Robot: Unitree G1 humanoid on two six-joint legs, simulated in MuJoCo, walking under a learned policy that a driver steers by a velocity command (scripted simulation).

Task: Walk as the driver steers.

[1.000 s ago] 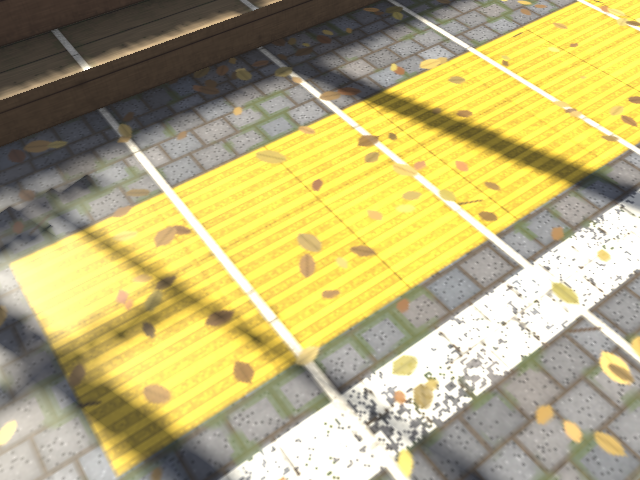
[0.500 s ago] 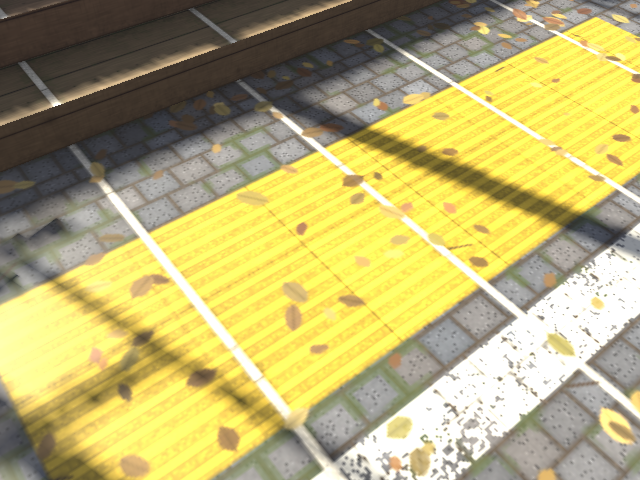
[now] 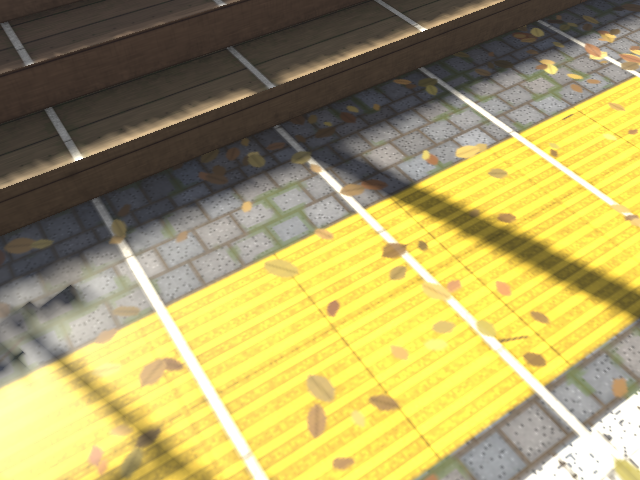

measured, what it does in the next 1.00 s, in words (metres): walks ahead, turning left: left foot, then right foot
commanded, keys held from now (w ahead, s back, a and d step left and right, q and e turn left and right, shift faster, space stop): w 0.26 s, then w+q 0.74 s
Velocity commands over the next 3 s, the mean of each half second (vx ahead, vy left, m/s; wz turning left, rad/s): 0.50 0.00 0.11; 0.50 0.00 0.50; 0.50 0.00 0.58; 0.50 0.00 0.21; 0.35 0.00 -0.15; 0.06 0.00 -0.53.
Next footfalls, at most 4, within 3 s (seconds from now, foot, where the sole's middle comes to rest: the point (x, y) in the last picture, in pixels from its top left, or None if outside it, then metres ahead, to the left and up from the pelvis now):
0.28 left None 0.34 0.16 -0.78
0.78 right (368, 440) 0.61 -0.04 -0.78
1.32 left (215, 373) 0.76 0.32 -0.78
1.82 right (226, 265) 1.09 0.34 -0.78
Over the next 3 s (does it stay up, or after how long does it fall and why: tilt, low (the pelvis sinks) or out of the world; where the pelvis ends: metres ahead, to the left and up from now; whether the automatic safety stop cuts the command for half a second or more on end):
stays up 1.15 0.48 0.00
